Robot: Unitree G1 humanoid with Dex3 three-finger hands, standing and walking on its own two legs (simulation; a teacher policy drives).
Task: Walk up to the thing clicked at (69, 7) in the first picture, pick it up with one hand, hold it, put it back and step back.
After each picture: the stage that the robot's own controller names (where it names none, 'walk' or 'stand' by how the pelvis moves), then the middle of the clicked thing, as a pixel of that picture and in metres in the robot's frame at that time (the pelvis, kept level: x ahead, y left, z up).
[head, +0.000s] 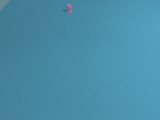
stand; (69, 8) +2.18 +0.15 -0.72
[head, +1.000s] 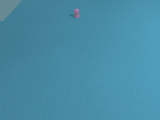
walk; (76, 13) +2.04 +0.17 -0.71
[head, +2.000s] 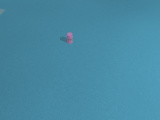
walk; (69, 38) +1.40 +0.18 -0.69
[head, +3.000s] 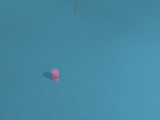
walk; (55, 75) +0.89 +0.19 -0.71
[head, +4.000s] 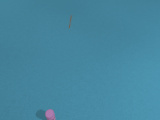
walk; (50, 116) +0.50 +0.20 -0.71
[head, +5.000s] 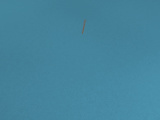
stand; out of the picture +0.39 +0.20 -0.71
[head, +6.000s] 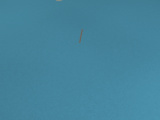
stand; out of the picture +0.36 +0.21 -0.73
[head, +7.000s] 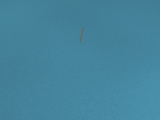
stand; out of the picture +0.35 +0.21 -0.73
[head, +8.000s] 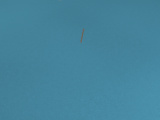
stand; out of the picture +0.35 +0.21 -0.73
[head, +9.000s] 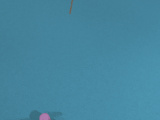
go down; (45, 119) +0.36 +0.22 -0.66
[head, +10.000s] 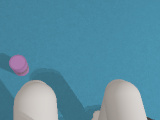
go down; (20, 66) +0.42 +0.26 -0.29
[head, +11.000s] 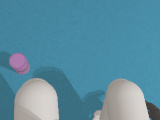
close in; (20, 64) +0.42 +0.26 -0.28
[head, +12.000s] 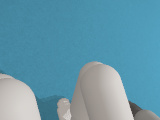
close in; out of the picture +0.40 +0.30 -0.21
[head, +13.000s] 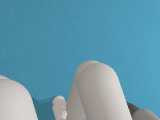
close; out of the picture +0.39 +0.30 -0.22
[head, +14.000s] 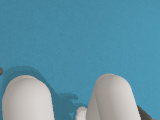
lift; out of the picture +0.35 +0.29 -0.13
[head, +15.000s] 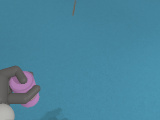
lift; (25, 90) +0.33 +0.19 +0.01
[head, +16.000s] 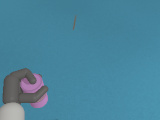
hold; (35, 91) +0.33 +0.17 +0.00
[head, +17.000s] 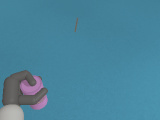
hold; (35, 93) +0.33 +0.17 +0.00
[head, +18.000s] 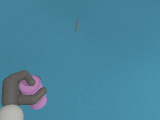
crouch; (34, 93) +0.33 +0.18 +0.00
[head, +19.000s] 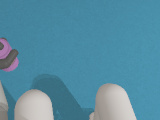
crouch; (3, 56) +0.44 +0.24 -0.10
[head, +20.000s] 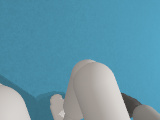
lower; out of the picture +0.41 +0.32 -0.22
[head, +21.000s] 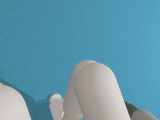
lower; out of the picture +0.41 +0.32 -0.22
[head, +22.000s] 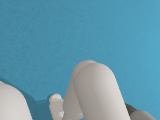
lower; out of the picture +0.41 +0.32 -0.23
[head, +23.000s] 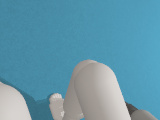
lower; out of the picture +0.41 +0.32 -0.22
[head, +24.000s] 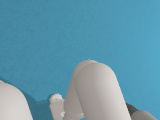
loosen; out of the picture +0.41 +0.32 -0.22
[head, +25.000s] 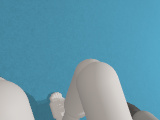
withdraw; out of the picture +0.41 +0.31 -0.22
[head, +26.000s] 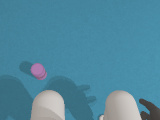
walk; (39, 72) +0.44 +0.23 -0.41
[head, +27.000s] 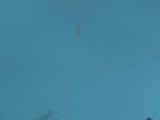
stand; out of the picture +0.38 +0.20 -0.66
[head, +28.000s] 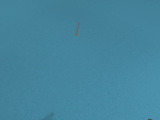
stand; out of the picture +0.38 +0.21 -0.67
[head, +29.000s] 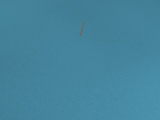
stand; out of the picture +0.39 +0.21 -0.68
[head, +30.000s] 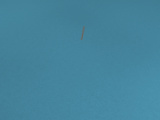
stand; out of the picture +0.40 +0.20 -0.72
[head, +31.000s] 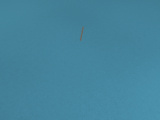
stand; out of the picture +0.37 +0.21 -0.73
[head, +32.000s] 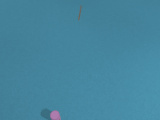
walk; (55, 117) +0.41 +0.18 -0.70
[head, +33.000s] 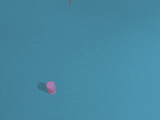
walk; (51, 87) +0.62 +0.22 -0.70
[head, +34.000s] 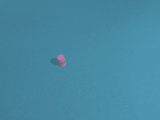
walk; (61, 60) +0.94 +0.26 -0.70
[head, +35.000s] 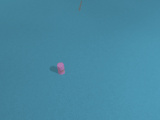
stand; (61, 68) +0.98 +0.20 -0.72
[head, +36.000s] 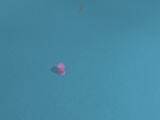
stand; (61, 69) +1.01 +0.20 -0.73
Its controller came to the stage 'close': yes
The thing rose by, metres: 0.71
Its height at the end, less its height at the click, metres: +0.00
